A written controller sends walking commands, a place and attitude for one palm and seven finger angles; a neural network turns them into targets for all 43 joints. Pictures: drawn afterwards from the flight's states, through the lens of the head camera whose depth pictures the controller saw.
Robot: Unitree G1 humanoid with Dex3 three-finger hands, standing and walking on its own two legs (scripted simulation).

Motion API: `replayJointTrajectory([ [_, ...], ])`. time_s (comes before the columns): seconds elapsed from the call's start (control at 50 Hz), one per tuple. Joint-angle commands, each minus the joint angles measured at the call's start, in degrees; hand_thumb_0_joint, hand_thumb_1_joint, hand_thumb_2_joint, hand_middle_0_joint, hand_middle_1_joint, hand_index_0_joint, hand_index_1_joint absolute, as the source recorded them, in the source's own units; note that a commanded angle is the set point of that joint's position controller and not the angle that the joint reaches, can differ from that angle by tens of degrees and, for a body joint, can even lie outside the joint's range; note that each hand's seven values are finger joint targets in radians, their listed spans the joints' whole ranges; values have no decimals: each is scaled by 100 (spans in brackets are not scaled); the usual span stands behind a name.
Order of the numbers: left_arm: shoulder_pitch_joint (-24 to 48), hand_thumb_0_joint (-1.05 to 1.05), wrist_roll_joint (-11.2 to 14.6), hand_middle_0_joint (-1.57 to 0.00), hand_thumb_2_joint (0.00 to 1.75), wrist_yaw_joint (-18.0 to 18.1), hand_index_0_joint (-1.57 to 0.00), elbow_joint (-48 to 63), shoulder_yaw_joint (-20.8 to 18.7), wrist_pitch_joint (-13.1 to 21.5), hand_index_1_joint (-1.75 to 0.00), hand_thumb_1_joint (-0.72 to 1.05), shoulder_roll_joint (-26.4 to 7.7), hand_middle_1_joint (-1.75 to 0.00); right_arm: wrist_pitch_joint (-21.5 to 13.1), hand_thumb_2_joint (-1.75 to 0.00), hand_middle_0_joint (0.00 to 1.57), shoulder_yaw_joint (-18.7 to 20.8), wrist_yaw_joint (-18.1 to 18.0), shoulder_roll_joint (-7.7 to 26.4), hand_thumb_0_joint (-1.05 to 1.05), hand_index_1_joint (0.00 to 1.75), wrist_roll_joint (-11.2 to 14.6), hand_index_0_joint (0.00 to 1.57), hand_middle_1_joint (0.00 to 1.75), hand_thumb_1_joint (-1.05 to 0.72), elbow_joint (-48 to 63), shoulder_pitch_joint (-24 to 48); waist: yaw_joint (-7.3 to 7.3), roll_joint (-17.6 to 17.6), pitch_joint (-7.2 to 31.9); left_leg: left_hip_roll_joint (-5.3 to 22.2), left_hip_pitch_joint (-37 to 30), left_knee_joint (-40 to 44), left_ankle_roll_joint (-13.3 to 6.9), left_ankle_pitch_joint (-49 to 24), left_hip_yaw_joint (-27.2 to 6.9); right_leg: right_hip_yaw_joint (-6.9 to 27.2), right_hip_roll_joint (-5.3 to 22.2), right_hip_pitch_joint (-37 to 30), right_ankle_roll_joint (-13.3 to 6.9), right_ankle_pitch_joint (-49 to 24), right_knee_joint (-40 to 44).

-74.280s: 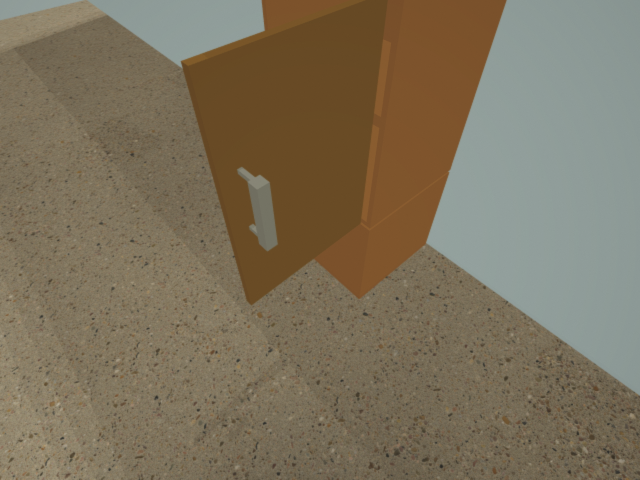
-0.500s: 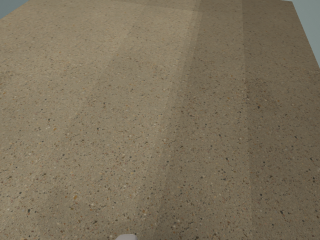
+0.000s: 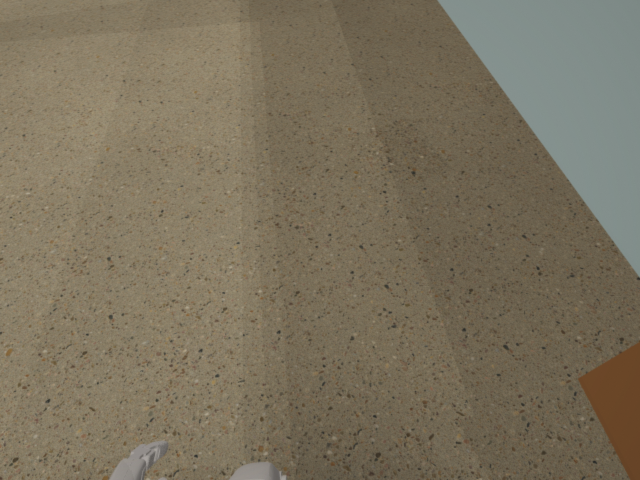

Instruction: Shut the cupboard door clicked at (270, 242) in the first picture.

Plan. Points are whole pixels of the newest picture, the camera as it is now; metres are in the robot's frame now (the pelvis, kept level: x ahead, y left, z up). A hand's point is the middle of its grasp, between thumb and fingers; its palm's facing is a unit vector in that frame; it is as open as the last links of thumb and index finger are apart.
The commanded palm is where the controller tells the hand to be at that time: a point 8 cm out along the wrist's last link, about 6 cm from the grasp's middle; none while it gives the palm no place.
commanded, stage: turn to face it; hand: left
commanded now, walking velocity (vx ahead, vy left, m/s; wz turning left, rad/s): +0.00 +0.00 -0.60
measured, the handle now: out of the picture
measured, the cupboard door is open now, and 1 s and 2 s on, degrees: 13 13 13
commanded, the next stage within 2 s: take the last steps up to it in 1.82 s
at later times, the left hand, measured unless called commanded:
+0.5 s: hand (196, 444) +0.18 +0.20 -0.14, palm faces -0.28 -0.94 -0.21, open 7.4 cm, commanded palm none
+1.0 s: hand (229, 432) +0.20 +0.16 -0.16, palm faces -0.53 -0.83 -0.20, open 7.4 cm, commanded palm none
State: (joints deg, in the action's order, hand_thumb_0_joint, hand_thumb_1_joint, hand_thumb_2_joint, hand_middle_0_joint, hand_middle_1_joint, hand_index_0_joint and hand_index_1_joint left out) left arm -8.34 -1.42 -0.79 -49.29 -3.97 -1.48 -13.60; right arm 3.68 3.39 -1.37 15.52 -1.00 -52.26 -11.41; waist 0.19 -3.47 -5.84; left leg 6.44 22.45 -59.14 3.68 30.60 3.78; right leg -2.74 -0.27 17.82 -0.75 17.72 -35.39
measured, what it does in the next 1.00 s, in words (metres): steps on the spot, turning right: left foot, then right foot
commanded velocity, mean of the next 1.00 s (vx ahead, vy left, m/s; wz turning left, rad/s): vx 0.00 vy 0.00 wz -0.60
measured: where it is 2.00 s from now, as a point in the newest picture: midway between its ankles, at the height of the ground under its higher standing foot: outside the picture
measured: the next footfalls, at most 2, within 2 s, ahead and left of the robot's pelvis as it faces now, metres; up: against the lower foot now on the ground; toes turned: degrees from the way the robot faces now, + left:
left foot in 0.24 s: +0.09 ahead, +0.14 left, +0.00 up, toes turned -5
right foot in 0.60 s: +0.00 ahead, -0.12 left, +0.00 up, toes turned -26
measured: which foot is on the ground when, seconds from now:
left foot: up 0.00-0.22, down 0.24-0.58, up 0.60-0.90, down 0.92-1.00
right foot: down 0.00-0.24, up 0.26-0.58, down 0.60-0.94, up 0.96-1.00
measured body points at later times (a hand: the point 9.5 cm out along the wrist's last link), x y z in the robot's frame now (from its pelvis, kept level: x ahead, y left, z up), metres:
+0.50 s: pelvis +0.01 +0.03 +0.02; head +0.05 +0.03 +0.46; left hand +0.19 +0.25 -0.13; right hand -0.02 -0.23 -0.12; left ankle +0.05 +0.14 -0.72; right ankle -0.03 -0.10 -0.68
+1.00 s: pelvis +0.02 +0.03 +0.01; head +0.07 +0.03 +0.45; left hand +0.23 +0.20 -0.15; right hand -0.05 -0.24 -0.11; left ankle +0.08 +0.12 -0.72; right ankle -0.05 -0.08 -0.69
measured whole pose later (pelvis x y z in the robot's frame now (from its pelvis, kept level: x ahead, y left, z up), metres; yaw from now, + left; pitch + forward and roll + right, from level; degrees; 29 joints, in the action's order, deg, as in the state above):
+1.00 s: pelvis +0.02 +0.03 +0.01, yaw -35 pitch +1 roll -1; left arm -10.7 -1.4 -1.1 -51.7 -4.8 -4.7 -14.3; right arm 0.8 1.3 -1.3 12.4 -1.7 -49.0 -10.9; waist -0.8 2.7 -4.0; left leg 2.8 17.1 -33.5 -0.5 17.1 4.5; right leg 4.4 -2.8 24.9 1.4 26.0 -48.7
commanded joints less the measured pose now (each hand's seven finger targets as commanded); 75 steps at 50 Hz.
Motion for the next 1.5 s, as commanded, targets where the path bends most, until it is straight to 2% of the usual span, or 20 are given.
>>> replayJointTrajectory([
  [0.0, -126, 0, -1, -20, 90, 179, -20, 385, -272, 6, -30, 90, -1066, -30, -226, -90, 20, 62, -6, 419, 0, 30, 24, 20, 30, -90, 602, 191, -47, 1302, 979, 17, 938, -586, 103, -443, -439, 1724, 1493, -1088, -1044, -2711, 1333],
  [0.16, 143, 0, 6, -20, 90, 73, -20, 429, -310, -88, -30, 90, -1113, -30, -320, -90, 20, 32, -19, 320, 0, 30, 55, 20, 30, -90, 487, -521, 201, 1309, 839, -459, -868, 2715, 12, -1395, -121, 2020, 988, 96, -628, -1283, 1051],
  [0.18, 175, 0, 52, -20, 90, 56, -20, 477, -267, -125, -30, 90, -944, -30, -379, -90, 20, 62, -43, 519, 0, 30, 36, 20, 30, -90, 431, -752, 295, 818, 926, -205, -1506, 3578, -87, -1594, -382, 1762, 643, 569, -334, -793, 654],
  [0.22, 98, 0, 86, -20, 90, -30, -20, 700, -174, -132, -30, 90, -519, -30, -412, -90, 20, 196, -97, 1353, 0, 30, -88, 20, 30, -90, 563, -927, 327, -1427, 854, 2121, -1582, 4592, -1166, -1771, -2730, 402, -293, 1590, 211, 1783, -1831],
  [0.32, 129, 0, 40, -20, 90, -181, -20, 411, -210, -187, -30, 90, -455, -30, -432, -90, 20, 57, -138, 815, 0, 30, -104, 20, 30, -90, 632, -212, 18, -631, 675, 1331, -1473, 3960, -1117, -3880, -725, 249, 198, 1359, 390, 959, -2806],
  [0.52, -81, 0, 32, -20, 90, -147, -20, 361, -168, -104, -30, 90, -426, -30, -324, -90, 20, 232, -25, 983, 0, 30, -46, 20, 30, -90, 354, -417, -12, -744, 870, 1339, -1215, 2956, -703, -3517, 202, -361, -41, -567, 130, -282, 617],
  [0.54, -486, 0, 11, -20, 90, -111, -20, 244, -226, -70, -30, 90, -684, -30, -312, -90, 20, 240, 6, 903, 0, 30, -5, 20, 30, -90, 413, -323, -218, -197, 976, 1104, -676, 2316, -422, -2791, 427, 20, 240, -1328, -14, -864, 1251],
  [0.56, -750, 0, -44, -20, 90, -35, -20, 152, -325, 13, -30, 90, -1285, -30, -295, -90, 20, 148, 33, 462, 0, 30, 38, 20, 30, -90, 613, -207, -353, 1581, 964, 301, 683, 1134, -24, -596, 895, 1765, 1626, -2145, -522, -2171, 1751],
  [0.58, -982, 0, 22, -20, 90, 25, -20, 96, -347, -1, -30, 90, -1579, -30, -230, -90, 20, 87, 8, 419, 0, 30, 22, 20, 30, -90, 820, 149, -532, 1785, 824, -110, 1241, -5, 60, 703, 315, 2532, 2337, -1746, -1123, -3249, 1701],
  [0.7, 153, 0, -19, -20, 90, 127, -20, 419, -264, -19, -30, 90, -1018, -30, -170, -90, 20, 106, 36, 407, 0, 30, 2, 20, 30, -90, 508, -84, 70, 1248, 685, -80, 590, -63, 114, -747, -252, 1632, 1265, -474, -906, -1438, 1654],
  [0.86, 55, 0, 23, -20, 90, 87, -20, 344, -316, -75, -30, 90, -1082, -30, -333, -90, 20, 52, -44, 346, 0, 30, 69, 20, 30, -90, 506, -449, 168, 1239, 1010, -475, -850, 3081, 1, -1429, -213, 2310, 950, -262, -641, -1718, 994],
  [0.88, 76, 0, 70, -20, 90, 71, -20, 410, -276, -104, -30, 90, -883, -30, -393, -90, 20, 78, -73, 562, 0, 30, 45, 20, 30, -90, 453, -659, 252, 704, 1114, -84, -1609, 3882, -127, -1659, -541, 1951, 531, 350, -322, -1176, 570],
  [0.92, -8, 0, 86, -20, 90, -32, -20, 620, -184, -95, -30, 90, -552, -30, -386, -90, 20, 198, -110, 1334, 0, 30, -67, 20, 30, -90, 618, -707, 258, -1298, 959, 2133, -1782, 4462, -1198, -2350, -2486, 484, -286, 1524, 196, 1699, -1757],
  [1.04, 144, 0, 45, -20, 90, -176, -20, 343, -193, -189, -30, 90, -447, -30, -402, -90, 20, 79, -142, 814, 0, 30, -94, 20, 30, -90, 583, -238, 66, -633, 721, 1298, -1857, 3782, -1112, -4489, -476, 200, 164, 1437, 409, 914, -2547],
  [1.22, -78, 0, 30, -20, 90, -163, -20, 302, -165, -101, -30, 90, -466, -30, -311, -90, 20, 229, -25, 1015, 0, 30, -51, 20, 30, -90, 412, -241, -50, -821, 812, 1304, -1293, 2880, -685, -3813, 270, -378, -48, -454, 130, -250, 432],
  [1.24, -521, 0, 8, -20, 90, -133, -20, 164, -213, -55, -30, 90, -725, -30, -308, -90, 20, 231, 0, 956, 0, 30, -5, 20, 30, -90, 462, -149, -284, -274, 968, 1086, -758, 2134, -415, -3180, 473, -14, 206, -1321, -18, -974, 1136],
  [1.26, -882, 0, -45, -20, 90, -54, -20, 51, -331, 33, -30, 90, -1345, -30, -298, -90, 20, 139, 32, 508, 0, 30, 44, 20, 30, -90, 664, -45, -454, 1575, 1091, 266, 636, 822, -22, -870, 916, 1802, 1587, -2288, -551, -2456, 1591],
  [1.28, -1120, 0, 43, -20, 90, 15, -20, -36, -346, 31, -30, 90, -1621, -30, -234, -90, 20, 79, 3, 462, 0, 30, 32, 20, 30, -90, 859, 280, -583, 1863, 956, -152, 1229, -227, 73, 781, 267, 2598, 2340, -1902, -1149, -3738, 1566],
  [1.36, -102, 0, 32, -20, 90, 144, -20, 242, -247, 6, -30, 90, -1070, -30, -185, -90, 20, 75, -15, 498, 0, 30, 10, 20, 30, -90, 560, 169, -58, 1317, 841, 56, 1150, -726, 129, -494, -407, 1773, 1504, -1145, -1063, -2433, 1514],
  [1.48, -102, 0, -16, -20, 90, 93, -20, 234, -239, 0, -30, 90, -1099, -30, -167, -90, 20, 53, 48, 354, 0, 30, 6, 20, 30, -90, 500, 61, -51, 1210, 693, -284, 436, 661, 104, -794, -172, 1853, 1178, -540, -970, -1267, 1728],
])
